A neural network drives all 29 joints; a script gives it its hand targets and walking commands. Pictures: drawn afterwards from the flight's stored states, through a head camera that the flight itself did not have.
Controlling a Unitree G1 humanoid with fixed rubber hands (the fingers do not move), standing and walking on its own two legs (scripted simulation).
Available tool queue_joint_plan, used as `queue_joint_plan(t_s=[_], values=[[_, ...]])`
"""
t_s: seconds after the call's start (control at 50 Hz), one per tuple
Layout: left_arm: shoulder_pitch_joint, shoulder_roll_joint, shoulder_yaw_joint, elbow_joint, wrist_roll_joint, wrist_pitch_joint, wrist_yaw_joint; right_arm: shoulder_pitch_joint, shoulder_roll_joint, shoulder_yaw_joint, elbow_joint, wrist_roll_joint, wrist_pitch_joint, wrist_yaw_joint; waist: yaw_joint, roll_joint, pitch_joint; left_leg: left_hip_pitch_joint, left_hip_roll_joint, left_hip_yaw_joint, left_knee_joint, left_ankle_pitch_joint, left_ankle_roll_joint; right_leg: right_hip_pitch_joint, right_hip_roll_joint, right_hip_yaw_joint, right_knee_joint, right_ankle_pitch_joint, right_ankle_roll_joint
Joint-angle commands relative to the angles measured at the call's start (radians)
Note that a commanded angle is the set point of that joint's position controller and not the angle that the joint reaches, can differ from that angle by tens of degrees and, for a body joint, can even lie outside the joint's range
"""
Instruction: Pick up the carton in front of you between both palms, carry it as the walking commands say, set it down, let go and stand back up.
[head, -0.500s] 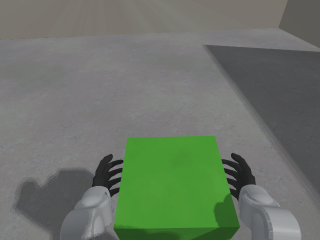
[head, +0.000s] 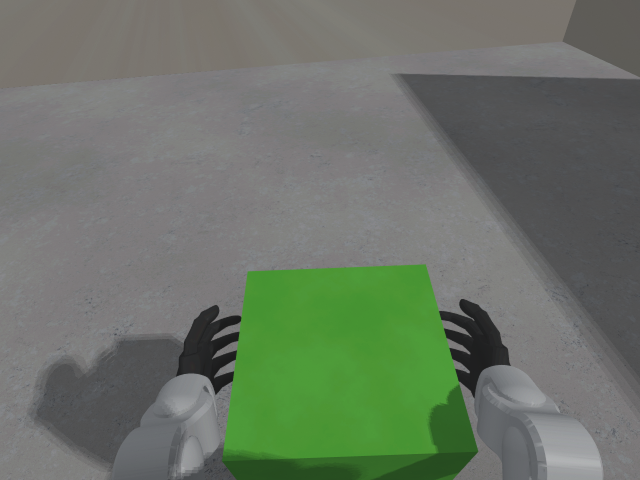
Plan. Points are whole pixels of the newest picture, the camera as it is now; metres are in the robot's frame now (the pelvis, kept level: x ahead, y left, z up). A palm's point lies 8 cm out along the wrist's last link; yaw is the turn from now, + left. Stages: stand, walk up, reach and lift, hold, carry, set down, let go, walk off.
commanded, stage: carry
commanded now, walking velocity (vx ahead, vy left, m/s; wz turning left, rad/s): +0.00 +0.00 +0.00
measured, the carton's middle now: (341, 395) +0.25 +0.00 +0.02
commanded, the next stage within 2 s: none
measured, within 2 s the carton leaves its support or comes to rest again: neither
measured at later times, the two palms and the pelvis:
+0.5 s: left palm (226, 229) +0.48 +0.16 +0.11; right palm (421, 215) +0.48 -0.14 +0.12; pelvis +0.25 +0.01 +0.01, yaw -2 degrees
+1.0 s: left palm (245, 228) +0.50 +0.14 +0.09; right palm (433, 224) +0.49 -0.16 +0.09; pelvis +0.26 +0.00 +0.01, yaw -3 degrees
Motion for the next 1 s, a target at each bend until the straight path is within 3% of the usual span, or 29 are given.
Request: queue_joint_plan(t_s=[0.0,0.02,0.04,0.06,0.1,0.18,0.24,0.3,0.32,0.34,0.36,0.38,0.42,0.52,0.6,0.7,0.76,0.88,0.98], values=[[-0.324,-0.702,-0.591,-0.018,-0.285,0.012,-0.086,-0.382,0.665,0.619,-0.097,0.282,0.013,0.088,0.033,-0.282,-0.23,-0.768,-0.043,-0.144,0.902,-0.023,0.052,0.728,-0.369,0.667,-0.234,0.141,-0.192],[-0.336,-0.734,-0.594,-0.027,-0.287,0.006,-0.096,-0.39,0.709,0.625,-0.08,0.283,0.006,0.096,0.031,-0.175,-0.22,-0.754,-0.014,-0.165,0.912,-0.012,0.063,0.668,-0.328,0.524,-0.179,0.404,-0.158],[-0.368,-0.782,-0.617,-0.046,-0.3,-0.004,-0.107,-0.388,0.758,0.63,-0.066,0.276,-0.006,0.104,0.031,-0.115,-0.228,-0.72,0.01,-0.174,0.845,0.037,0.067,0.62,-0.333,0.429,-0.165,0.49,-0.138],[-0.382,-0.819,-0.625,-0.052,-0.306,-0.014,-0.119,-0.387,0.803,0.638,-0.056,0.273,-0.02,0.112,0.025,-0.093,-0.228,-0.67,0.029,-0.182,0.75,0.095,0.07,0.569,-0.3,0.34,-0.186,0.483,-0.104],[-0.391,-0.856,-0.647,-0.058,-0.316,-0.032,-0.142,-0.378,0.851,0.646,-0.055,0.262,-0.043,0.119,0.019,-0.141,-0.217,-0.603,0.011,-0.131,0.586,0.148,0.059,0.496,-0.251,0.22,-0.215,0.453,-0.061],[-0.367,-0.826,-0.648,-0.064,-0.314,-0.045,-0.157,-0.345,0.845,0.647,-0.056,0.24,-0.061,0.106,0.014,-0.183,-0.172,-0.489,-0.037,-0.049,0.29,0.238,0.041,0.453,-0.188,0.076,-0.192,0.525,-0.046],[-0.335,-0.776,-0.634,-0.074,-0.304,-0.035,-0.145,-0.369,0.809,0.654,-0.101,0.254,-0.046,0.102,0.02,-0.223,-0.15,-0.422,-0.049,-0.008,0.174,0.37,0.038,0.434,-0.193,0.056,-0.18,0.464,-0.041],[-0.332,-0.727,-0.61,-0.069,-0.28,-0.011,-0.127,-0.372,0.758,0.646,-0.094,0.271,-0.019,0.104,0.014,-0.151,-0.126,-0.298,-0.039,0.007,0.006,0.582,0.031,0.394,-0.14,0.018,-0.086,0.309,0.011],[-0.337,-0.703,-0.598,-0.056,-0.268,0.001,-0.119,-0.369,0.731,0.633,-0.078,0.268,-0.009,0.105,0.013,-0.102,-0.121,-0.232,0.006,-0.027,-0.023,0.647,0.038,0.351,-0.127,0.023,-0.047,0.212,0.036],[-0.336,-0.68,-0.588,-0.045,-0.256,0.014,-0.11,-0.37,0.697,0.614,-0.06,0.267,0.001,0.105,0.019,-0.022,-0.143,-0.128,0.092,-0.089,0.027,0.894,0.056,0.279,-0.108,0.027,-0.004,0.052,0.064],[-0.337,-0.665,-0.586,-0.037,-0.247,0.026,-0.102,-0.362,0.67,0.592,-0.037,0.264,0.009,0.103,0.022,0.057,-0.177,-0.079,0.165,-0.155,0.061,1.06,0.087,0.246,-0.081,0.059,0.003,-0.136,0.084],[-0.342,-0.66,-0.587,-0.021,-0.242,0.035,-0.096,-0.357,0.655,0.574,-0.014,0.26,0.017,0.101,0.022,0.102,-0.182,-0.075,0.197,-0.194,0.053,1.093,0.116,0.229,-0.065,0.092,-0.013,-0.246,0.089],[-0.364,-0.679,-0.609,-0.025,-0.258,0.038,-0.095,-0.33,0.685,0.562,0.029,0.257,0.015,0.107,0.014,0.103,-0.198,-0.039,0.175,-0.203,0.073,1.056,0.147,0.238,-0.063,0.111,-0.028,-0.158,0.081],[-0.407,-0.795,-0.652,-0.022,-0.284,0.01,-0.118,-0.377,0.803,0.579,0.008,0.275,-0.018,0.124,0.009,0.11,-0.248,-0.018,0.119,-0.136,0.115,1.118,0.131,0.266,-0.045,0.096,-0.068,-0.133,0.097],[-0.403,-0.828,-0.647,-0.053,-0.292,-0.013,-0.121,-0.421,0.839,0.624,-0.059,0.301,-0.039,0.126,0.008,0.032,-0.296,-0.023,0.101,-0.122,0.168,1.195,0.139,0.337,-0.044,0.088,-0.057,0.059,0.101],[-0.327,-0.787,-0.612,-0.029,-0.262,-0.016,-0.119,-0.38,0.802,0.639,-0.062,0.282,-0.035,0.117,0.01,-0.062,-0.276,-0.132,0.074,-0.09,0.187,1.045,0.132,0.413,-0.077,0.095,-0.021,0.298,0.098],[-0.323,-0.78,-0.615,-0.027,-0.257,-0.018,-0.128,-0.365,0.797,0.642,-0.049,0.269,-0.034,0.124,0.012,-0.083,-0.241,-0.194,0.051,-0.063,0.184,0.904,0.114,0.427,-0.098,0.095,0.005,0.406,0.092],[-0.366,-0.737,-0.621,0.041,-0.234,-0.043,-0.167,-0.362,0.749,0.613,0.047,0.222,-0.055,0.163,0.009,-0.045,-0.164,-0.209,0.056,-0.068,0.174,0.826,0.101,0.366,-0.1,0.095,-0.024,0.287,0.081],[-0.402,-0.65,-0.553,0.182,-0.18,-0.103,-0.185,-0.384,0.68,0.542,0.192,0.163,-0.118,0.182,0.007,-0.048,-0.111,-0.273,0.058,-0.079,0.166,0.625,0.1,0.36,-0.122,0.106,-0.046,0.225,0.063]])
